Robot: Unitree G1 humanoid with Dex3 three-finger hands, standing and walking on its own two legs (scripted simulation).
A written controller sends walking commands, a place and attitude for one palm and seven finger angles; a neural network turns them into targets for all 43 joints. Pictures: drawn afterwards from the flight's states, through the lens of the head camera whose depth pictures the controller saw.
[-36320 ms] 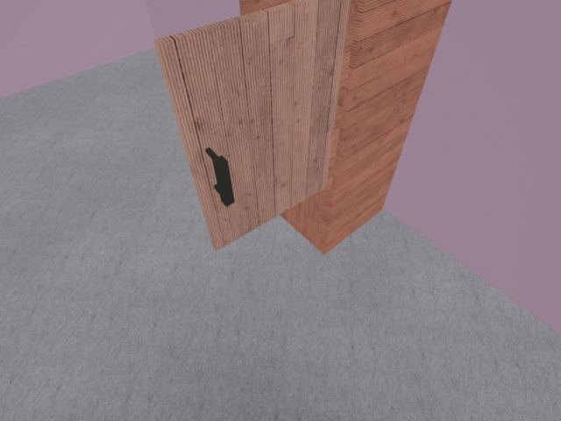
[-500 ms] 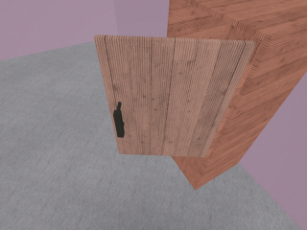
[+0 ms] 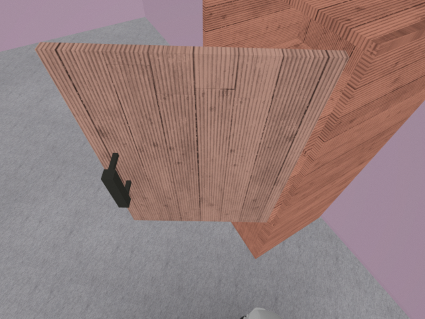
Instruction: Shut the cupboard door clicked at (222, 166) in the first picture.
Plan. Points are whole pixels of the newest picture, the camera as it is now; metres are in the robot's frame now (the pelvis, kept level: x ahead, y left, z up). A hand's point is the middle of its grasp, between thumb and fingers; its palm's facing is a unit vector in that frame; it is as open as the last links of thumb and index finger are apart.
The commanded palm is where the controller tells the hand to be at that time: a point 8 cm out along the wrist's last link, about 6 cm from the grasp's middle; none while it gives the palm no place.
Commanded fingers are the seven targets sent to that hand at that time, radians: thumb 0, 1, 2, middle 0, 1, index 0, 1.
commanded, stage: come to a stop and stand still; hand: left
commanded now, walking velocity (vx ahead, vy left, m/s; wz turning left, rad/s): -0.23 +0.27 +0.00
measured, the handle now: (119, 181) +0.39 +0.22 -0.03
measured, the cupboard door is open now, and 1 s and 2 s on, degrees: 59 59 59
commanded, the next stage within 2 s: look again from close up in 1.58 s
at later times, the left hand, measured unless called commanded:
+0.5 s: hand out of the picture +0.06 +0.17 -0.16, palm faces +0.04 -0.97 -0.24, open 7.3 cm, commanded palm none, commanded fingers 0.00 0.90 0.90 -0.20 -0.30 -0.20 -0.30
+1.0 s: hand out of the picture -0.01 +0.12 -0.14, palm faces -0.03 -0.97 -0.23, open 7.4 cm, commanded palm none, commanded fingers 0.00 0.90 0.90 -0.20 -0.30 -0.20 -0.30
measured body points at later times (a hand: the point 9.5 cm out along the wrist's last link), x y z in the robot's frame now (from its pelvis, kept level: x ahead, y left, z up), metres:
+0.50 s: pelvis +0.01 -0.02 +0.01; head +0.04 -0.02 +0.46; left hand +0.05 +0.22 -0.14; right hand +0.11 -0.25 -0.13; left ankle +0.02 +0.07 -0.72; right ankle -0.04 -0.16 -0.71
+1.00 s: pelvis -0.02 -0.06 +0.02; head +0.00 -0.08 +0.47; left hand -0.01 +0.17 -0.13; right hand -0.06 -0.28 -0.15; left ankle +0.02 +0.07 -0.72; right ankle -0.04 -0.16 -0.72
